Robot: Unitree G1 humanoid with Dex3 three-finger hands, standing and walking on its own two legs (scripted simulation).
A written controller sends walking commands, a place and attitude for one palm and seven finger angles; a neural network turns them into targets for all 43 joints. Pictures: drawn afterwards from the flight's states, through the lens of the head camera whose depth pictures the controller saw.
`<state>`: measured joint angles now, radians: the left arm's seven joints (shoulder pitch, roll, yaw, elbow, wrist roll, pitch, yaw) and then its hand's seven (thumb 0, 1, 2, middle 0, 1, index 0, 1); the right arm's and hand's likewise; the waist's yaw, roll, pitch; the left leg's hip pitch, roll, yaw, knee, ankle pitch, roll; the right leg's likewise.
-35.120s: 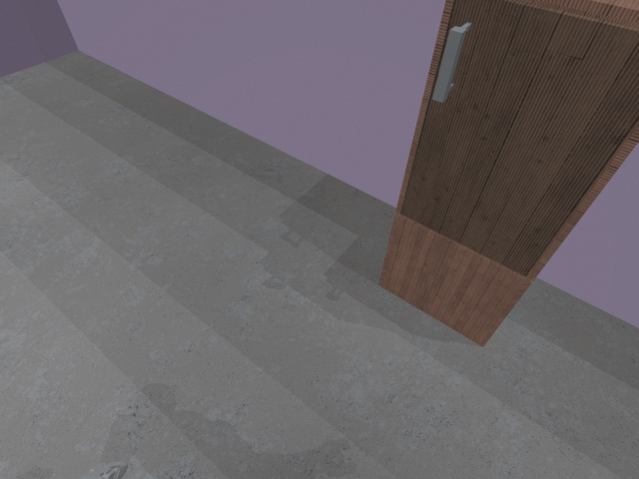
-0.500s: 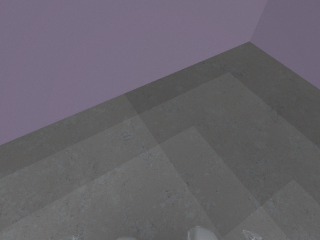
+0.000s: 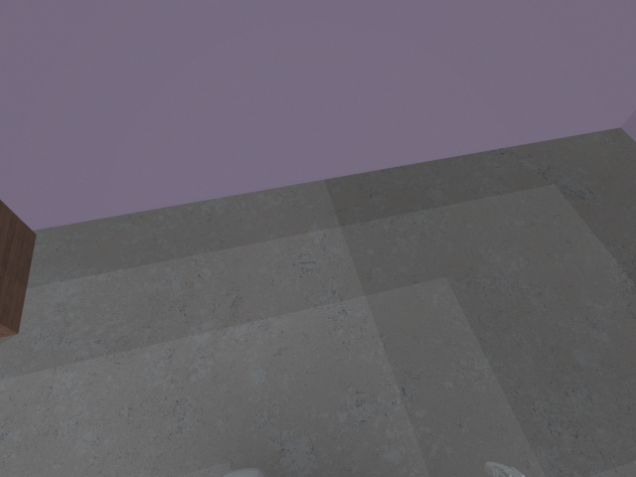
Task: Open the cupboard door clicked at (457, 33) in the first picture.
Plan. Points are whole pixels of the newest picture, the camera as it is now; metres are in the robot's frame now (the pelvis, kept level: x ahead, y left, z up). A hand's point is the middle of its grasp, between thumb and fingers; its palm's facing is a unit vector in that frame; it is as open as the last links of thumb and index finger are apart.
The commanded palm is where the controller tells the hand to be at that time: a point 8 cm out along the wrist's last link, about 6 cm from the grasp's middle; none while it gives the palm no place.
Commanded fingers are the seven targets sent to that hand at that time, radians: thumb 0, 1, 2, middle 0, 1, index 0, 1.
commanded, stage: turn to face it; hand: left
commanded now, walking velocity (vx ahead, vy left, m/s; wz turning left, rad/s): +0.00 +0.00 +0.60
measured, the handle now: out of the picture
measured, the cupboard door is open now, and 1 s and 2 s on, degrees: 46 46 46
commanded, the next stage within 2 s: take the last steps up to it in 1.76 s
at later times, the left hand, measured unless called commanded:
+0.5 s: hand out of the picture +0.06 +0.16 -0.14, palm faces +0.29 -0.91 -0.28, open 7.4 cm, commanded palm none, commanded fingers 0.00 0.90 0.90 -0.20 -0.30 -0.20 -0.30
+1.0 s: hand out of the picture -0.01 +0.19 -0.15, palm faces +0.59 -0.76 -0.27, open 7.4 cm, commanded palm none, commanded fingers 0.00 0.90 0.90 -0.20 -0.30 -0.20 -0.30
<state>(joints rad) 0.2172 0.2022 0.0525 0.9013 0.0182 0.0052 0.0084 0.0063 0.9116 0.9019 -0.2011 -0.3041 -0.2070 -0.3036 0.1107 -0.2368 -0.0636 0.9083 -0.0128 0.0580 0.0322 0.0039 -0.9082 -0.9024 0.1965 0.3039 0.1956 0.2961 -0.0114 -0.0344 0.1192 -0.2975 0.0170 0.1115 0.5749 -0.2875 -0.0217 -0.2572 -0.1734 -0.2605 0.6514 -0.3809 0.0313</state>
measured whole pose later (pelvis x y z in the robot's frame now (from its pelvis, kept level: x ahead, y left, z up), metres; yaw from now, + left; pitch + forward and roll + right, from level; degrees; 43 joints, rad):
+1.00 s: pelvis +0.04 -0.05 +0.01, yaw +36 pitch +1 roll +0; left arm 0.14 0.25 0.07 0.89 0.01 0.05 0.00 0.01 0.91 0.90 -0.19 -0.30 -0.20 -0.30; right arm 0.16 -0.22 -0.05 0.92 -0.03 0.04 0.00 0.00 -0.90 -0.90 0.20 0.30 0.20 0.30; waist -0.01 0.01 0.09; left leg -0.29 -0.02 -0.05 0.53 -0.25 0.01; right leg -0.42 -0.07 -0.02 0.89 -0.44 0.09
